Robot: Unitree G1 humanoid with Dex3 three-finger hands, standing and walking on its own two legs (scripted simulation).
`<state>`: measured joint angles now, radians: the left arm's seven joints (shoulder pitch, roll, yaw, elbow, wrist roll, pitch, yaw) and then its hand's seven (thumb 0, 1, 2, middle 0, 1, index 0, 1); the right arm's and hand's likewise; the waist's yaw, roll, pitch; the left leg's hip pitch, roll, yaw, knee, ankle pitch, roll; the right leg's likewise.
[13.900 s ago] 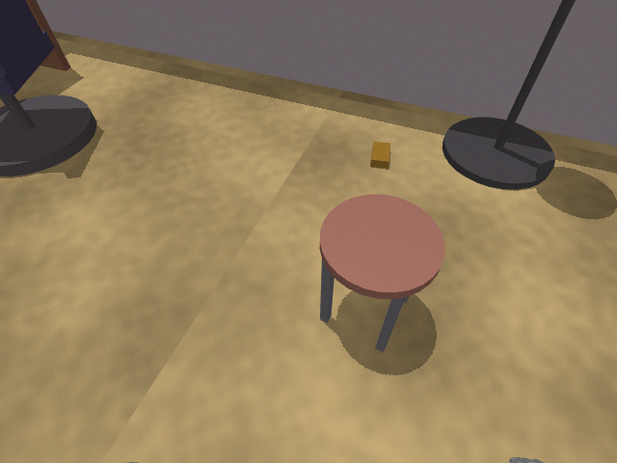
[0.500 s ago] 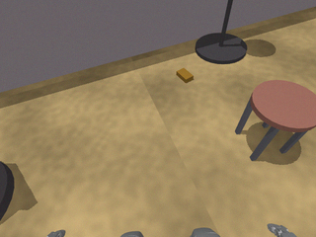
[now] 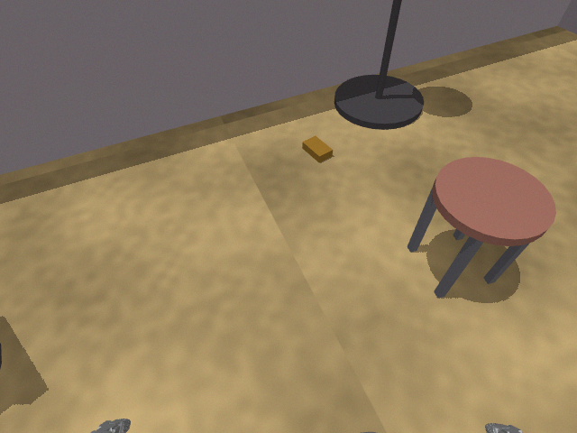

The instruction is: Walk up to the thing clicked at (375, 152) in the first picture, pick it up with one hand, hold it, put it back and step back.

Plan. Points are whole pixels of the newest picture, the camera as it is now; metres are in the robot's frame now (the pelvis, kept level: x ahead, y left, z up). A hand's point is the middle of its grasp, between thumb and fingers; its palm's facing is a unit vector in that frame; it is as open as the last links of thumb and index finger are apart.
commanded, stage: stand
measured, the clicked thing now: (317, 149) +1.52 -0.17 -0.75
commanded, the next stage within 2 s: none
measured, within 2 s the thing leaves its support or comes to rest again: neither
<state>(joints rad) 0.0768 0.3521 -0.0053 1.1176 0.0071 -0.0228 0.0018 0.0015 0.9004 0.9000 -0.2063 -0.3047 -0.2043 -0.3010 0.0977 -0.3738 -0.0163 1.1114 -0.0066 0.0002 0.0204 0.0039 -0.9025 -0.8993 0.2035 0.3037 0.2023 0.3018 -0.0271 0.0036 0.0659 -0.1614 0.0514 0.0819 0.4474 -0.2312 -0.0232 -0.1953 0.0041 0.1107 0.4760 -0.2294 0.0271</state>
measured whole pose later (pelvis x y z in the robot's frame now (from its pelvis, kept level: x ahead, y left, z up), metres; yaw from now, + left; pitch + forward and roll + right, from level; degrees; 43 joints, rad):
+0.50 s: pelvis +0.00 +0.00 +0.01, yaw +2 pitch -2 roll +0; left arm 0.10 0.35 0.00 1.16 0.01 -0.02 -0.01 0.00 0.90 0.90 -0.21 -0.30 -0.20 -0.30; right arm 0.08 -0.36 -0.01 1.15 -0.01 -0.01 0.02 0.00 -0.90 -0.90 0.20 0.30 0.20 0.30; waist -0.01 0.00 0.05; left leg -0.14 0.04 0.05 0.34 -0.16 -0.02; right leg -0.14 -0.01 0.07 0.34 -0.16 0.03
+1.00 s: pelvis +0.00 +0.01 +0.01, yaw +3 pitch -2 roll +0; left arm 0.12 0.35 0.00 1.14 0.01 -0.01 -0.01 0.00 0.90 0.90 -0.21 -0.30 -0.20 -0.30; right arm 0.10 -0.35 -0.01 1.14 -0.01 -0.01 0.02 0.00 -0.90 -0.90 0.20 0.30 0.20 0.30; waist -0.01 0.00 0.05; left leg -0.14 0.03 0.04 0.34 -0.17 -0.01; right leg -0.13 -0.02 0.06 0.33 -0.17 0.04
